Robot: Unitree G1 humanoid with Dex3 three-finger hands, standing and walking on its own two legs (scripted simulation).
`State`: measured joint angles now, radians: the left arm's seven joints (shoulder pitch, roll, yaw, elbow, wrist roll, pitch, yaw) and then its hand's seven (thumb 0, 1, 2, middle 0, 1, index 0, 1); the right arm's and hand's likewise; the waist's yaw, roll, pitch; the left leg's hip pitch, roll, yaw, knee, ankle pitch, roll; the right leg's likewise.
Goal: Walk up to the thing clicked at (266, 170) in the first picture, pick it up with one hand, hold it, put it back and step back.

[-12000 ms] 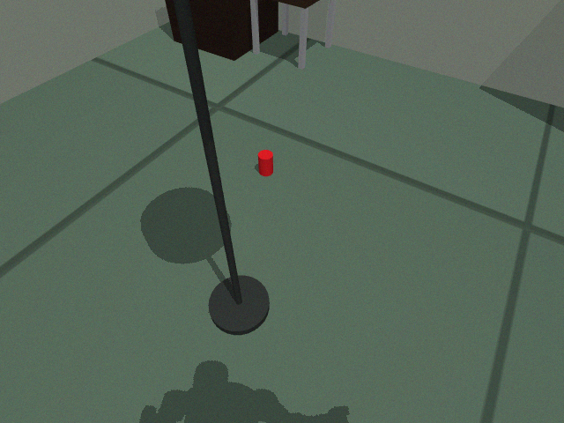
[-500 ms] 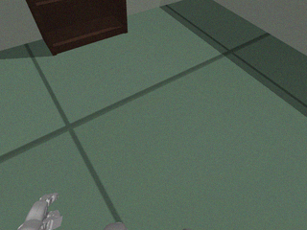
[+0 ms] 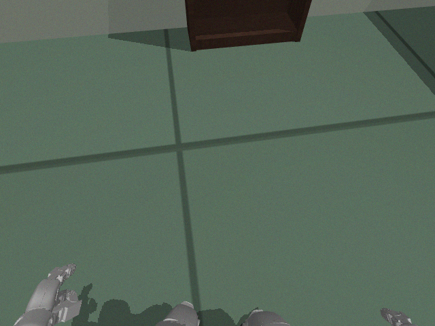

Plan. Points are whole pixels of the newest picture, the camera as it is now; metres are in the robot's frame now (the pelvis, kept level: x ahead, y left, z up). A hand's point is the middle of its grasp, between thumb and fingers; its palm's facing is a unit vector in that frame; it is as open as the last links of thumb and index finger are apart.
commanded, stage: walk up
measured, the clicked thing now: out of the picture +0.48 +1.37 -0.69
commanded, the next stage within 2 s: none
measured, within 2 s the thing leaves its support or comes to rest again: neither
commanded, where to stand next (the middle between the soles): +0.07 +0.03 m, yaw +64 degrees
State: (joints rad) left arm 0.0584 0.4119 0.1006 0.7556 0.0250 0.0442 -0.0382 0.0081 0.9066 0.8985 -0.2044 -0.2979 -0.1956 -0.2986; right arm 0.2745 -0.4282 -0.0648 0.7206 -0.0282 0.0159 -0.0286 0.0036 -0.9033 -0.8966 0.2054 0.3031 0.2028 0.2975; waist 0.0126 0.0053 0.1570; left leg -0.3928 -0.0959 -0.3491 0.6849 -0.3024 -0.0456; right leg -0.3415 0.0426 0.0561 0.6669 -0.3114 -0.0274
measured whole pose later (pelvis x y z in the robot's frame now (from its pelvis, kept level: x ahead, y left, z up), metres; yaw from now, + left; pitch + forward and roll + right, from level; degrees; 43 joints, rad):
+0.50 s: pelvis +0.00 -0.01 +0.00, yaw +25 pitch -1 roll +2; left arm 0.29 0.45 0.08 0.76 0.03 0.04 -0.05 0.01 0.90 0.90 -0.21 -0.30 -0.20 -0.30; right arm 0.22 -0.40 -0.08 0.70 -0.03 0.02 0.04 0.00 -0.91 -0.90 0.20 0.30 0.20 0.30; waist 0.07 -0.11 0.13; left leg -0.32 -0.05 0.05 0.67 -0.33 0.04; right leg -0.31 -0.18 -0.23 0.84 -0.48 0.00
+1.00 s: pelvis +0.03 -0.04 +0.00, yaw +46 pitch -3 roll +2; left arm 0.19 0.39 0.04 0.71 0.02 -0.02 0.01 0.01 0.90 0.90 -0.21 -0.30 -0.20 -0.30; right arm 0.29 -0.42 -0.07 0.68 -0.03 0.05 0.01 0.01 -0.91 -0.90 0.20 0.30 0.20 0.30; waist 0.00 0.04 0.14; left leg -0.52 -0.13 -0.09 1.13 -0.50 -0.01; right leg -0.34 -0.08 -0.06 0.71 -0.33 -0.02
